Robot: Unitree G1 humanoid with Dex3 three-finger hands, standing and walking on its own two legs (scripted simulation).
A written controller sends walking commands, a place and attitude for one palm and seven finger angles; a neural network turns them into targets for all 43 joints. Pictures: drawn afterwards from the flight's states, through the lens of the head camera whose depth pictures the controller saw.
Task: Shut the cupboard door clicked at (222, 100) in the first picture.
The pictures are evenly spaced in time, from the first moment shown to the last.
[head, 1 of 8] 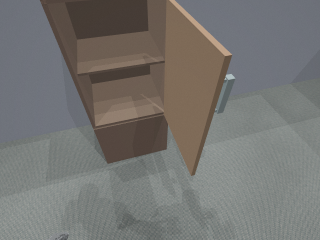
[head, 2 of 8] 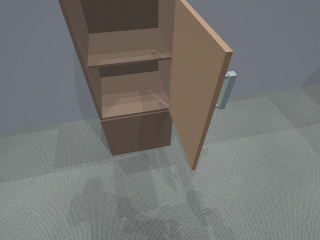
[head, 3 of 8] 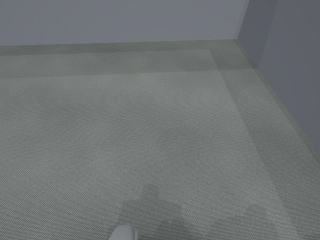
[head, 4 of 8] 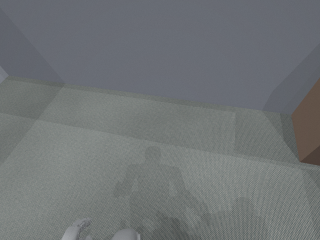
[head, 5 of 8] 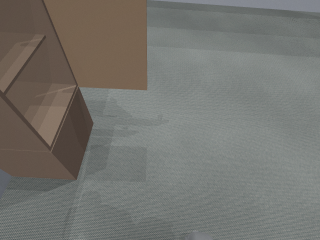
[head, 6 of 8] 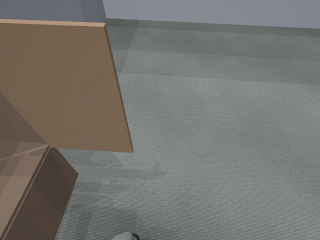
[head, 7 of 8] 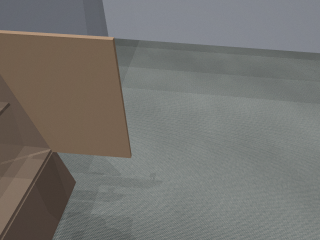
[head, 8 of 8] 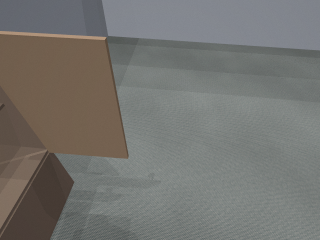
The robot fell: no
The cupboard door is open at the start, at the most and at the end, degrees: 91 91 91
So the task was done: no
